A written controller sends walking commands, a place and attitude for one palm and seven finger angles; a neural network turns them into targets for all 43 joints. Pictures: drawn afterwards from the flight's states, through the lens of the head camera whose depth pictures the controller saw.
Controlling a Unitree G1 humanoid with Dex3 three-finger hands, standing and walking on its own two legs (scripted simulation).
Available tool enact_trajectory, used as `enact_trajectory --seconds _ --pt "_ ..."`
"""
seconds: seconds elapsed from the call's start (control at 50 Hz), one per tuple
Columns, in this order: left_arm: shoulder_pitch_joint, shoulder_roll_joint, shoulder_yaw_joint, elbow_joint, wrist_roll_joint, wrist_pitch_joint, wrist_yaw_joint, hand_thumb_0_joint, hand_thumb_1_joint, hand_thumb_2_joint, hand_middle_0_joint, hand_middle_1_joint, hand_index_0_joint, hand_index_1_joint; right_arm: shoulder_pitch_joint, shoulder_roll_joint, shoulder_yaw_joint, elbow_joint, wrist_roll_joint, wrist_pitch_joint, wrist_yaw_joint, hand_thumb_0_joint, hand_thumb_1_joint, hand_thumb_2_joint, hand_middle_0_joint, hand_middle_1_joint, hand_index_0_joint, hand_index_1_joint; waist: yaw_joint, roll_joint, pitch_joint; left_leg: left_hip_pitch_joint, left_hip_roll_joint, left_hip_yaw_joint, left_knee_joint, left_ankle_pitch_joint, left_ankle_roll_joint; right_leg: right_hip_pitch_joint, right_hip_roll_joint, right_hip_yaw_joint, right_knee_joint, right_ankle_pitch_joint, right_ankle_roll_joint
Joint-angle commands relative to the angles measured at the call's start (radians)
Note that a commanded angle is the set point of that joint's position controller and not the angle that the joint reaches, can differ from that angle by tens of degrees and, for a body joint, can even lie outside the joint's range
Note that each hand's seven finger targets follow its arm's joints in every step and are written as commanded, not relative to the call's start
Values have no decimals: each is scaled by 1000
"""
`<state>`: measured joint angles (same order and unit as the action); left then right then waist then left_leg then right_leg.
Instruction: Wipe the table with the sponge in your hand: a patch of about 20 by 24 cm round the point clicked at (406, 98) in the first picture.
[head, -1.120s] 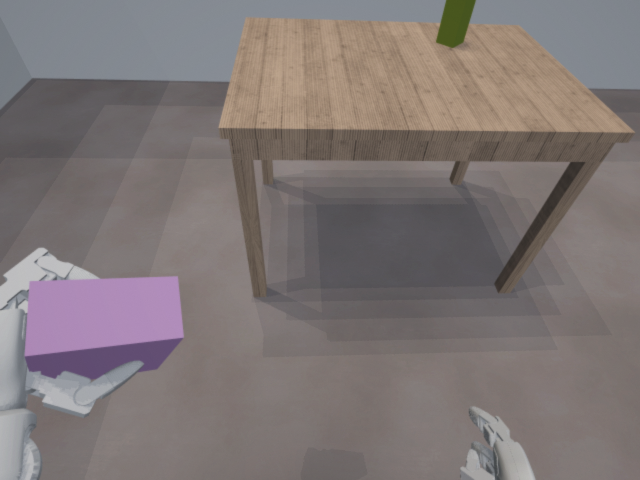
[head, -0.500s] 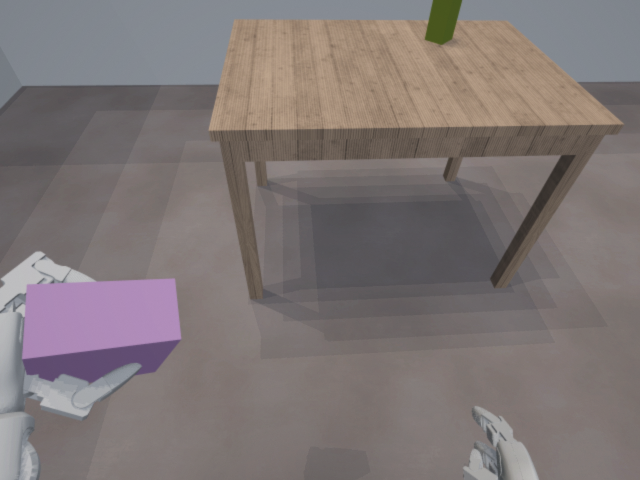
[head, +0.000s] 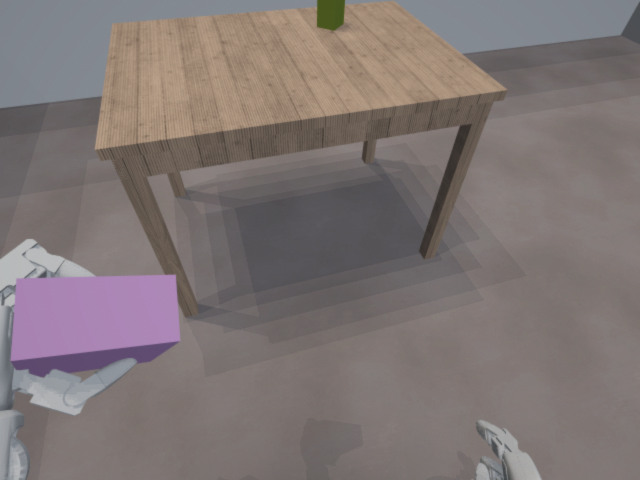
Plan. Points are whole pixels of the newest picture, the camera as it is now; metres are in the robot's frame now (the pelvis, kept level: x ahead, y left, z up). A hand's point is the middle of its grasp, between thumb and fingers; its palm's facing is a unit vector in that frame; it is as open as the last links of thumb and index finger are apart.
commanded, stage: walk to a spot facing it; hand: left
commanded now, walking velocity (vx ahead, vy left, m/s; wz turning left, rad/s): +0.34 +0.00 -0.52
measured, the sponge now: (118, 326) +0.22 +0.21 +0.15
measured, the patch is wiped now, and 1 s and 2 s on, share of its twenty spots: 0.00 0.00 0.00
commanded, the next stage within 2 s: turn to face it in 0.66 s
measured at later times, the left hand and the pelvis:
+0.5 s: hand (283, 216) +0.36 +0.08 +0.16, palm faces +0.08 -0.84 -0.54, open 10.2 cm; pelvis +0.09 -0.08 -0.01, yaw -15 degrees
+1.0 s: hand (286, 160) +0.45 +0.08 +0.18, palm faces +0.27 -0.85 -0.44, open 10.2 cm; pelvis +0.21 -0.12 +0.00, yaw -9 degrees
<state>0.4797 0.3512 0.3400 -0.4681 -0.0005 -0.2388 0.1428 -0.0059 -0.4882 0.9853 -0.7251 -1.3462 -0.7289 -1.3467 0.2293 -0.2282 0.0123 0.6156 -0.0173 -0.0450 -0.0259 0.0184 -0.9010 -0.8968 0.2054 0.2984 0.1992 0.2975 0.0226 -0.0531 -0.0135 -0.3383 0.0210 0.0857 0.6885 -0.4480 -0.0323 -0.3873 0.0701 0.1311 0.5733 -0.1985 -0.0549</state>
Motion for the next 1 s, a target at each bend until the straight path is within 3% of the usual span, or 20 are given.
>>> enact_trajectory --seconds 0.0,0.02,0.06,0.16,0.28,0.3,0.32,0.34,0.36,0.4,0.48,0.66,0.68,0.7,0.72,0.74,0.78,0.84,0.94,0.98 --pt "-159 141 96 -218 -25 -87 17 0 100 1300 -1200 -1600 -1200 -1600 -80 -112 -50 -178 7 -76 -30 0 -900 -900 200 300 200 300 -33 214 -99 424 258 -248 -441 -19 111 -269 -13 83 136 -245 13" --pt "-184 146 94 -241 -11 -96 17 0 100 1300 -1200 -1600 -1200 -1600 -76 -112 -58 -186 17 -77 -31 0 -900 -900 200 300 200 300 -31 341 -77 441 437 -437 -473 51 206 -388 5 -78 422 -340 55" --pt "-175 202 134 -198 2 -98 5 0 100 1300 -1200 -1600 -1200 -1600 -92 -93 -61 -168 15 -86 -21 0 -900 -900 200 300 200 300 -21 291 -18 254 499 -444 -501 -155 252 -399 -114 -84 659 -277 64" --pt "-172 157 79 -236 23 -64 5 0 100 1300 -1200 -1600 -1200 -1600 -72 -101 -56 -157 14 -99 -22 0 -900 -900 200 300 200 300 -27 283 65 133 353 -27 -428 190 150 -243 -150 -247 434 -149 84" --pt "-136 191 129 -206 4 -46 11 0 100 1300 -1200 -1600 -1200 -1600 -69 -87 -58 -168 17 -108 -28 0 -900 -900 200 300 200 300 -10 260 -81 83 264 157 -1 460 95 252 -23 -397 -24 -74 50" --pt "-126 224 154 -214 7 -39 18 0 100 1300 -1200 -1600 -1200 -1600 -61 -75 -61 -164 27 -105 -22 0 -900 -900 200 300 200 300 -3 86 -147 -56 213 157 259 401 73 426 -124 -227 -70 -46 -14" --pt "-106 280 216 -230 2 -43 29 0 100 1300 -1200 -1600 -1200 -1600 -89 -46 -54 -187 26 -97 -19 0 -900 -900 200 300 200 300 -1 -199 -199 -339 77 131 556 -35 36 580 -366 242 -140 184 -147" --pt "-87 319 280 -260 -18 -56 39 0 100 1300 -1200 -1600 -1200 -1600 -125 -62 -49 -193 18 -100 -18 0 -900 -900 200 300 200 300 8 -158 -206 -417 90 -32 661 -122 29 534 -463 398 -182 227 -204" --pt "-50 300 273 -281 -29 -54 27 0 100 1300 -1200 -1600 -1200 -1600 -110 -68 -61 -165 19 -82 -3 0 -900 -900 200 300 200 300 -9 -127 -234 -424 112 -108 718 -90 19 531 -473 396 -198 64 -207" --pt "72 279 285 -321 -29 -63 25 0 100 1300 -1200 -1600 -1200 -1600 -125 -68 -55 -149 21 -54 -1 0 -900 -900 200 300 200 300 -19 -12 -174 -453 143 -119 724 11 -1 460 -445 248 -195 124 -192" --pt "77 232 264 -330 -29 -71 30 0 100 1300 -1200 -1600 -1200 -1600 -120 -66 -56 -149 17 -18 -12 0 -900 -900 200 300 200 300 -49 -30 -130 -320 175 -91 430 81 -6 284 -394 -20 -201 261 -137" --pt "-93 179 126 -248 -19 -49 46 0 100 1300 -1200 -1600 -1200 -1600 -64 -74 -69 -165 14 -57 -59 0 -900 -900 200 300 200 300 -40 35 -46 173 52 87 -184 245 52 117 -298 -166 -55 -37 -33" --pt "-131 180 118 -275 -16 -55 46 0 100 1300 -1200 -1600 -1200 -1600 -59 -94 -76 -169 15 -62 -64 0 -900 -900 200 300 200 300 -49 154 -57 252 112 -47 -257 200 97 49 -241 -192 115 -34 1" --pt "-150 176 124 -287 -21 -61 48 0 100 1300 -1200 -1600 -1200 -1600 -64 -107 -77 -171 18 -67 -60 0 -900 -900 200 300 200 300 -39 339 -92 365 292 -342 -316 301 190 -90 -125 -255 331 -211 57" --pt "-172 201 128 -257 -20 -71 43 0 100 1300 -1200 -1600 -1200 -1600 -70 -88 -56 -166 13 -71 -55 0 -900 -900 200 300 200 300 -46 397 -90 312 405 -551 -408 211 257 -152 -95 -193 517 -422 60" --pt "-188 229 137 -263 -12 -65 38 0 100 1300 -1200 -1600 -1200 -1600 -79 -85 -53 -159 4 -76 -50 0 -900 -900 200 300 200 300 -42 351 -50 221 433 -602 -437 125 285 -176 -132 -126 588 -403 59" --pt "-181 218 137 -323 -10 -65 29 0 100 1300 -1200 -1600 -1200 -1600 -84 -80 -65 -148 13 -84 -42 0 -900 -900 200 300 200 300 -25 252 -30 157 381 -462 -401 156 273 -169 -164 -111 543 -353 69" --pt "-65 172 130 -373 -26 -53 28 0 100 1300 -1200 -1600 -1200 -1600 -80 -77 -65 -154 17 -94 -28 0 -900 -900 200 300 200 300 -17 337 -71 63 270 -223 -391 184 195 14 -137 -210 335 -267 81" --pt "-61 146 130 -258 -33 -30 38 0 100 1300 -1200 -1600 -1200 -1600 -67 -74 -56 -150 24 -93 -36 0 -900 -900 200 300 200 300 -26 279 -79 -8 221 -138 -329 53 143 207 -77 -313 38 -203 93" --pt "-111 144 110 -207 -25 -18 37 0 100 1300 -1200 -1600 -1200 -1600 -70 -61 -50 -149 26 -79 -46 0 -900 -900 200 300 200 300 -30 173 -56 -85 157 -78 -191 -65 100 266 -129 -247 -128 -202 62"
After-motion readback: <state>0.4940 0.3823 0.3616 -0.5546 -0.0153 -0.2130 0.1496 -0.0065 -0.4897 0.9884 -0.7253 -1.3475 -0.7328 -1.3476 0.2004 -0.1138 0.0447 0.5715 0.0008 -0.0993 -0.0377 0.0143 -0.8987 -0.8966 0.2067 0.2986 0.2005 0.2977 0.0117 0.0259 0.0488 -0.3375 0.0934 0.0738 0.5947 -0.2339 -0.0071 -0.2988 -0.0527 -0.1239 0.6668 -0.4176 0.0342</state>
